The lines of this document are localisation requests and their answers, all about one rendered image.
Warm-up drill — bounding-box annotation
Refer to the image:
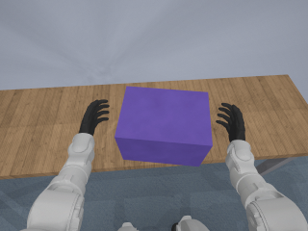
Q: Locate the carton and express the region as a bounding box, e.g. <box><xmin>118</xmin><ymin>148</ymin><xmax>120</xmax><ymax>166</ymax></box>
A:
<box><xmin>115</xmin><ymin>86</ymin><xmax>213</xmax><ymax>167</ymax></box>

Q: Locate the right robot hand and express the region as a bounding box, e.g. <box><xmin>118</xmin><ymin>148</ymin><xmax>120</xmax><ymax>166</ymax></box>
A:
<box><xmin>216</xmin><ymin>103</ymin><xmax>245</xmax><ymax>142</ymax></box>

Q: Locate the robot left shin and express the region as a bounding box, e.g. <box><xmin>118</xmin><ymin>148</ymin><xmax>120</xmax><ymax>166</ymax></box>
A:
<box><xmin>121</xmin><ymin>222</ymin><xmax>133</xmax><ymax>227</ymax></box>

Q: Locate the robot right forearm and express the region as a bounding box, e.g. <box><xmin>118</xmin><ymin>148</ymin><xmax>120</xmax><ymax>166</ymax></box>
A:
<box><xmin>225</xmin><ymin>140</ymin><xmax>308</xmax><ymax>229</ymax></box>

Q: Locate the right robot upper arm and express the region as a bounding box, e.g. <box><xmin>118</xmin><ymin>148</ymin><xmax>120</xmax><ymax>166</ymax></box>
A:
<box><xmin>245</xmin><ymin>197</ymin><xmax>308</xmax><ymax>231</ymax></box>

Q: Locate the left robot upper arm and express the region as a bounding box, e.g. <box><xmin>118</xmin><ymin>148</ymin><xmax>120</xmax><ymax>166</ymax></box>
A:
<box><xmin>19</xmin><ymin>190</ymin><xmax>85</xmax><ymax>231</ymax></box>

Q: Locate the robot shin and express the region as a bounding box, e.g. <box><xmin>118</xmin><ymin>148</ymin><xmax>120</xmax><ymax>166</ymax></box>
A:
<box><xmin>179</xmin><ymin>216</ymin><xmax>192</xmax><ymax>222</ymax></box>
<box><xmin>121</xmin><ymin>222</ymin><xmax>133</xmax><ymax>227</ymax></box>

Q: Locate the table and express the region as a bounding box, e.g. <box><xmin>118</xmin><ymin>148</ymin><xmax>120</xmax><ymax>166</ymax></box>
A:
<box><xmin>0</xmin><ymin>74</ymin><xmax>308</xmax><ymax>180</ymax></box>

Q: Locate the robot left forearm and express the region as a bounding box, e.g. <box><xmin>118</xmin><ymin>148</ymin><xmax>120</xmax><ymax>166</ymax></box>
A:
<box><xmin>27</xmin><ymin>133</ymin><xmax>95</xmax><ymax>229</ymax></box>

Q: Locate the left robot hand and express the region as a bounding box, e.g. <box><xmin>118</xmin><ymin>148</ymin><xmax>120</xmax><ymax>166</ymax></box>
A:
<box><xmin>79</xmin><ymin>99</ymin><xmax>110</xmax><ymax>136</ymax></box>

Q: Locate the robot right shin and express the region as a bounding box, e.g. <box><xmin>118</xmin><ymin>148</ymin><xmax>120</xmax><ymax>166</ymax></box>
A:
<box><xmin>179</xmin><ymin>216</ymin><xmax>192</xmax><ymax>222</ymax></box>

